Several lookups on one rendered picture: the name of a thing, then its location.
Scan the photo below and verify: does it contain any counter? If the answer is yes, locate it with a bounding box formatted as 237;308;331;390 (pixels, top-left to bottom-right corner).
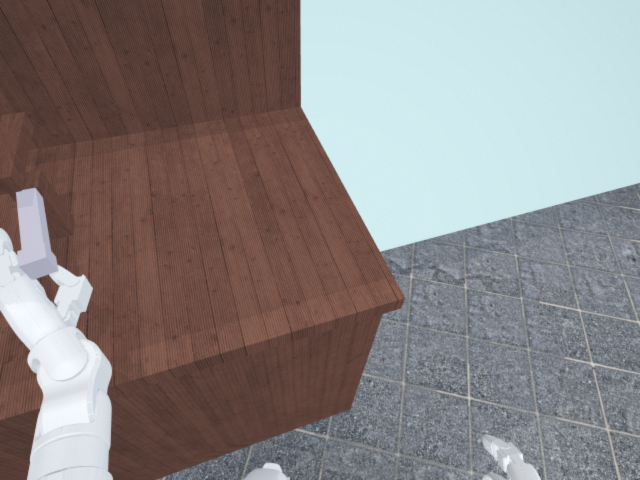
0;0;405;480

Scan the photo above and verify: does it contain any robot right hand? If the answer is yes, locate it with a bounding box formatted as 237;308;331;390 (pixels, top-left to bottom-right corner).
482;435;541;480

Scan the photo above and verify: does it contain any robot left shin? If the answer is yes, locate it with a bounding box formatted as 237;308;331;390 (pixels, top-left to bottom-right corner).
263;463;282;472

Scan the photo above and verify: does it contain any robot left hand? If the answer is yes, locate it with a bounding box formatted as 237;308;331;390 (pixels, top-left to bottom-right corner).
0;228;93;351

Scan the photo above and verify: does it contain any tap lever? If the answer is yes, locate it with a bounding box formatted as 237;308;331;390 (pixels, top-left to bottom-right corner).
16;188;58;280

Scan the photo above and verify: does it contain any left robot forearm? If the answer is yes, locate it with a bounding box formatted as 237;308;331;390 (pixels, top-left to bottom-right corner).
27;326;113;480

